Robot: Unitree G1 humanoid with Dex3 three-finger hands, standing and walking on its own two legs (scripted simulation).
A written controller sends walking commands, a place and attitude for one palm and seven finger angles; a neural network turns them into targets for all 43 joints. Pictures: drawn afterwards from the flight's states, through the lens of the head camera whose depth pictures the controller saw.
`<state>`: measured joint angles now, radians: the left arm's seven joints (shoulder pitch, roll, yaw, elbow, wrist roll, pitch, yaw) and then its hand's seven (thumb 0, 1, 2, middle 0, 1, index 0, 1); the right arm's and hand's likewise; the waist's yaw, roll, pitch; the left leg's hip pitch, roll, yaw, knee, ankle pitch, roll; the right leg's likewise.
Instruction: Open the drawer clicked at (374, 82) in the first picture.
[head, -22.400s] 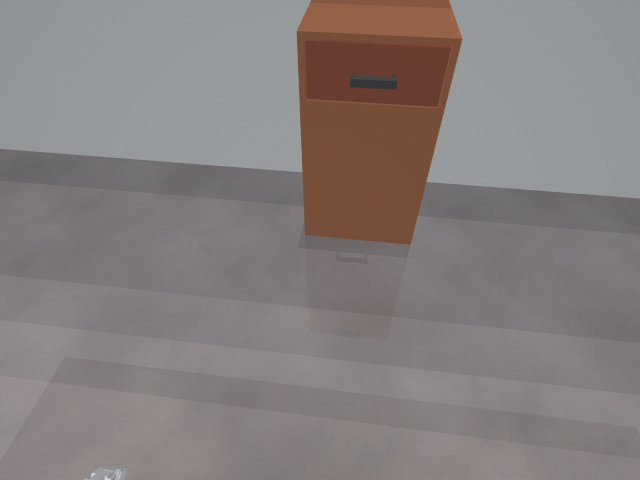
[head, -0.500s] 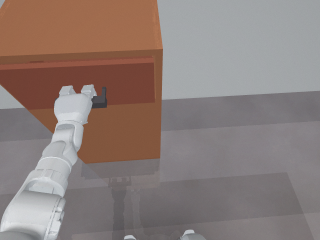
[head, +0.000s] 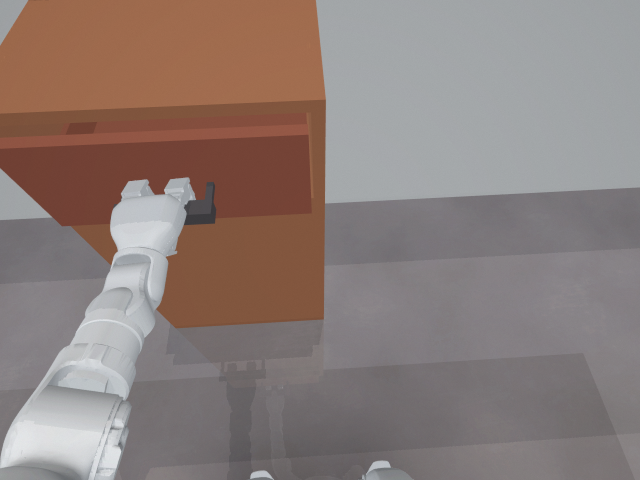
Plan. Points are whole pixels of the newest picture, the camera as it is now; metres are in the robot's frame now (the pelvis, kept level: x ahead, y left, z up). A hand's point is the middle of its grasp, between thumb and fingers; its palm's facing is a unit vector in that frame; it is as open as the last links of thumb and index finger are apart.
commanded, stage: pull the drawer open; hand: left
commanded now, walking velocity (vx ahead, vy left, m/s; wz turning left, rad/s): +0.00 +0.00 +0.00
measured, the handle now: (167, 202) +0.50 +0.21 +0.00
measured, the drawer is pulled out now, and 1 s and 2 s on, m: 0.04 0.11 0.30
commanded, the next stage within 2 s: none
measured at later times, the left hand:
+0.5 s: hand (159, 280) +0.38 +0.21 -0.01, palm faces -0.05 -0.04 -1.00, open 6.0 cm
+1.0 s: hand (158, 292) +0.36 +0.20 -0.01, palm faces -0.05 -0.06 -1.00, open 6.0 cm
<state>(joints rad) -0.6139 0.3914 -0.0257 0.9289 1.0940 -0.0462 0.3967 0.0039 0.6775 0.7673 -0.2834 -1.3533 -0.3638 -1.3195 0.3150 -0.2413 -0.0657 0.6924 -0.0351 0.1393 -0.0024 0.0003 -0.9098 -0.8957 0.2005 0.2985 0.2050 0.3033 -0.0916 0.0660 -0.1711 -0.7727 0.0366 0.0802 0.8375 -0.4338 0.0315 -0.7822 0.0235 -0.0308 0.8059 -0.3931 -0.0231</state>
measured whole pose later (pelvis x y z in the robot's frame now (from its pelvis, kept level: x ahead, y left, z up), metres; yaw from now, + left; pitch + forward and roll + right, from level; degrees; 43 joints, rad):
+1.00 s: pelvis -0.01 -0.01 +0.01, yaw +0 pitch +17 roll +0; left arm -0.33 0.35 -0.03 0.70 1.07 -0.03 0.43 0.00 0.68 0.77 -0.28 -1.35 -0.37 -1.32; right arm 0.30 -0.24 -0.07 0.69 -0.01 0.14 -0.02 0.01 -0.91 -0.90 0.20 0.30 0.20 0.30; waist -0.07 0.07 -0.15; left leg -0.67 0.04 0.09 0.79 -0.40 0.02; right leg -0.70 0.03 -0.02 0.78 -0.37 -0.03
